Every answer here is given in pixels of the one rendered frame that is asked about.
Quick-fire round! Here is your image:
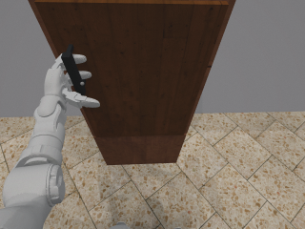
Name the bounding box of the handle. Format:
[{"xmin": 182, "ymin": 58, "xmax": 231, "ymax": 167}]
[{"xmin": 61, "ymin": 44, "xmax": 86, "ymax": 95}]

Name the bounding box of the robot left forearm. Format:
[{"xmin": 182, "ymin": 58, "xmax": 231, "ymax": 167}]
[{"xmin": 2, "ymin": 95, "xmax": 67, "ymax": 207}]

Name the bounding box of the left robot upper arm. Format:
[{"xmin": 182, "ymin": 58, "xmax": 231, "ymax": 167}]
[{"xmin": 0, "ymin": 163, "xmax": 66, "ymax": 229}]

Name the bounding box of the robot left hand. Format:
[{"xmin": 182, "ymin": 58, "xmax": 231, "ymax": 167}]
[{"xmin": 44, "ymin": 53, "xmax": 100, "ymax": 109}]

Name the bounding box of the cupboard door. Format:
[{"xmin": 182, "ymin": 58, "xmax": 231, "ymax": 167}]
[{"xmin": 34, "ymin": 0, "xmax": 229, "ymax": 137}]

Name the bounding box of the left robot shin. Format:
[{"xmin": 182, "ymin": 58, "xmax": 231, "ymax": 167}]
[{"xmin": 116, "ymin": 221, "xmax": 127, "ymax": 226}]

